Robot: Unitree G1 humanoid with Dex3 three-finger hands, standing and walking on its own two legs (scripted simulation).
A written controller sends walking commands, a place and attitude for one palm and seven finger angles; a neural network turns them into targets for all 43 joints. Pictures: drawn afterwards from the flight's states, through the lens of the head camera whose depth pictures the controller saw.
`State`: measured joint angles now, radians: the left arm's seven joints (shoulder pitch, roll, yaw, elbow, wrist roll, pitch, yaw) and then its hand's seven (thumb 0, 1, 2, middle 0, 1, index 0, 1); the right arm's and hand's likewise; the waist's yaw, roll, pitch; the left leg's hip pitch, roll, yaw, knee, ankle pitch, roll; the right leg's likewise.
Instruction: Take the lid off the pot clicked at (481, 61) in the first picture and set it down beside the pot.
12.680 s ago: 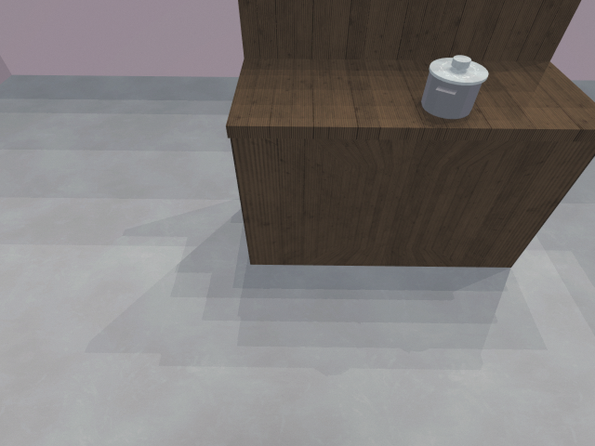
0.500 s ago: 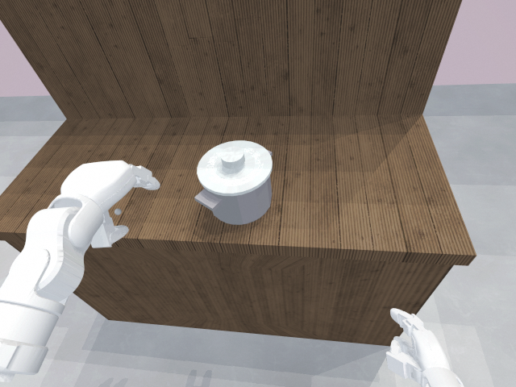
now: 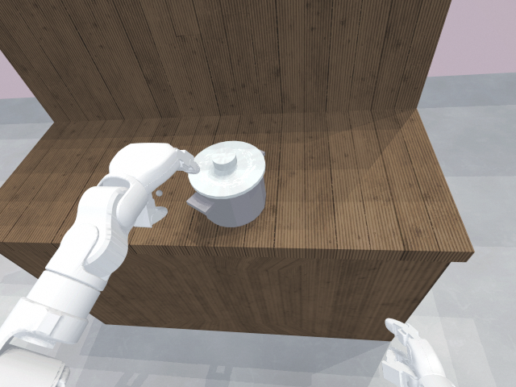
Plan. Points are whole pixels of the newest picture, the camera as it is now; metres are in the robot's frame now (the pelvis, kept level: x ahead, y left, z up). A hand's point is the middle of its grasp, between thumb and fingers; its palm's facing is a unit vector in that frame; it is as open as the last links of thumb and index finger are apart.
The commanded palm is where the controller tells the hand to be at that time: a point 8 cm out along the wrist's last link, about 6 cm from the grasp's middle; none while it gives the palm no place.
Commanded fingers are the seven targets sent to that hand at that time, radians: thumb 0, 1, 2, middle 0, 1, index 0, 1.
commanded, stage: move the open hand above the knob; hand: left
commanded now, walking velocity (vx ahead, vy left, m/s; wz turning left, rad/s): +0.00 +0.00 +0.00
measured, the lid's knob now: (224, 159) +0.51 +0.11 +0.06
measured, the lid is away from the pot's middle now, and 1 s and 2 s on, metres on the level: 0.00 0.00 0.00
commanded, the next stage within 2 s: lower the open fingers around the knob in 1.60 s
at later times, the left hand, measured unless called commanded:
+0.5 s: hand (191, 171) +0.42 +0.14 +0.12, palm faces -0.25 -0.02 -0.97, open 10.2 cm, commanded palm +0.42 +0.15 +0.19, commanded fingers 0.00 -0.31 1.43 -0.83 -0.08 -0.83 -0.08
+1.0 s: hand (213, 138) +0.48 +0.11 +0.13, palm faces -0.27 -0.05 -0.96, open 10.2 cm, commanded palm +0.47 +0.11 +0.19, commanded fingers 0.00 -0.31 1.43 -0.83 -0.08 -0.83 -0.08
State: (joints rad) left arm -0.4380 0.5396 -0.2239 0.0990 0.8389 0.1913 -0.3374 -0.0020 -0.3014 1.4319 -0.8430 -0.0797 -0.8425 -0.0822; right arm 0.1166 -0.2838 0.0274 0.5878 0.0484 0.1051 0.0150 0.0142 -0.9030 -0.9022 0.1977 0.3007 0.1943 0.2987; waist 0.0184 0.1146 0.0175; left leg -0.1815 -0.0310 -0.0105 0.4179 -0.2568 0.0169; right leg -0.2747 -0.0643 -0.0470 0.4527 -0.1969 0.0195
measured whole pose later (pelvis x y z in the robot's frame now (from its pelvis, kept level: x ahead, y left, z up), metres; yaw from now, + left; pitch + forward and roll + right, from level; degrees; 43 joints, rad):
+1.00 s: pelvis +0.01 +0.00 +0.00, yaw -1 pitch +7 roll +1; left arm -1.02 0.36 -0.29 0.84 0.88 0.24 -0.27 0.00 -0.30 1.43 -0.84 -0.08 -0.84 -0.08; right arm 0.20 -0.29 0.01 0.69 0.07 0.15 -0.01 0.01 -0.90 -0.90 0.20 0.30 0.19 0.30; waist -0.06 0.08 -0.04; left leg -0.29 -0.03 0.01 0.44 -0.27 0.02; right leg -0.40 -0.06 -0.02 0.48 -0.21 0.02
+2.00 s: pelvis +0.02 +0.01 +0.00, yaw -1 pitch +7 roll +1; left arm -0.96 0.32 -0.34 0.80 0.87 0.26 -0.29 0.00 -0.30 1.43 -0.84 -0.08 -0.84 -0.08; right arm 0.17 -0.27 0.02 0.66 0.06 0.17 0.00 0.01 -0.90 -0.90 0.20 0.30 0.19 0.30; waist -0.04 0.08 -0.04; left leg -0.28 -0.04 0.00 0.44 -0.28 0.03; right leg -0.38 -0.07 -0.03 0.47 -0.22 0.03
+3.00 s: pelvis +0.02 +0.02 -0.01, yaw -2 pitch +10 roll +0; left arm -0.95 0.31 -0.31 0.91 0.90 0.21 -0.18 0.00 -0.26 1.34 -0.75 -0.19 -0.77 -0.21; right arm 0.20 -0.26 0.00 0.68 0.06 0.17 0.00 0.01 -0.90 -0.90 0.20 0.30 0.19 0.30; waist -0.06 0.07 -0.08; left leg -0.35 -0.03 0.02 0.48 -0.30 0.04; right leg -0.44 -0.06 -0.01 0.48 -0.21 0.04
